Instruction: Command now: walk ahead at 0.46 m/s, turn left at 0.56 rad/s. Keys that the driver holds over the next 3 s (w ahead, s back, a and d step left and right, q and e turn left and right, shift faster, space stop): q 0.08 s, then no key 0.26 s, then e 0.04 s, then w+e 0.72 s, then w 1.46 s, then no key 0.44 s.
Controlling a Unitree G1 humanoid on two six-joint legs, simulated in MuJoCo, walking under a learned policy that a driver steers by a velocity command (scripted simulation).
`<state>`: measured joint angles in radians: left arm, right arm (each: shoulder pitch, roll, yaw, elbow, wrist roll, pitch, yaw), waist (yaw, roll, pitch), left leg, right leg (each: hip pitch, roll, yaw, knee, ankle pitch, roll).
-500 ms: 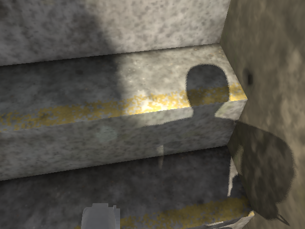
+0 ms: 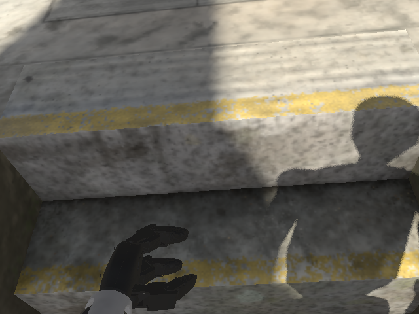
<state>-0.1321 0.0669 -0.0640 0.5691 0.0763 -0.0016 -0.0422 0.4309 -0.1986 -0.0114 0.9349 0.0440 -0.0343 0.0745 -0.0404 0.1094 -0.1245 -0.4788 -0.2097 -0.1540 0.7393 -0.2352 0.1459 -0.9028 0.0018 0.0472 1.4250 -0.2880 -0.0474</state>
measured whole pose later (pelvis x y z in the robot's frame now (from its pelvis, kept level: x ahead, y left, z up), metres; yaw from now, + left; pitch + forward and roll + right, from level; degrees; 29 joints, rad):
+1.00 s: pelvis +0.27 +0.03 +0.23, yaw -4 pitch +6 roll +1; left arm 0.68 0.14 0.02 0.99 0.05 -0.05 -0.09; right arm 0.02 -0.16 0.00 0.81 -0.03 -0.08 0.05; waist 0.17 0.02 -0.15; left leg -1.17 -0.06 -0.02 2.37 -0.40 0.16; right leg -0.29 0.13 0.15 0.63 -0.43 -0.10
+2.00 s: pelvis +0.60 +0.05 +0.53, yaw -12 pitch +11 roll +5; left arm 0.45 0.17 -0.02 1.12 0.04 -0.12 -0.11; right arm -0.16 -0.20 0.05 0.69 -0.03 -0.01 0.10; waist 0.08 -0.04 -0.16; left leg -1.09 0.04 0.16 1.51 -0.63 0.10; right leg -0.28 -0.21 0.07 0.46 0.06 -0.10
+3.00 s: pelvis +1.04 -0.03 +0.69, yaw -13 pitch +1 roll -3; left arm 0.26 0.19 0.06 0.80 0.01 -0.06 0.01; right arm 0.08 -0.18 -0.02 0.78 -0.02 -0.07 -0.02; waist 0.05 0.01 0.01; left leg -0.49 0.05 -0.04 0.62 -0.16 0.00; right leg -0.22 0.03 -0.06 0.59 -0.39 0.00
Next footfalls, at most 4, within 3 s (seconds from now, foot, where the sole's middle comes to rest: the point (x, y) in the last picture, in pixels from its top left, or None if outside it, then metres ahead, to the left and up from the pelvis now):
0.04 right None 0.01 -0.13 -0.76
0.36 left None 0.28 0.20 -0.53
0.80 right None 0.23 -0.05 -0.53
1.22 left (139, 234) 0.51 0.19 -0.29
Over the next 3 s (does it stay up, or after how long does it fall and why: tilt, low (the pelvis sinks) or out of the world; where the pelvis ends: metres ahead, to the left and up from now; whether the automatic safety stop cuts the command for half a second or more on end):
stays up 1.04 -0.03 0.69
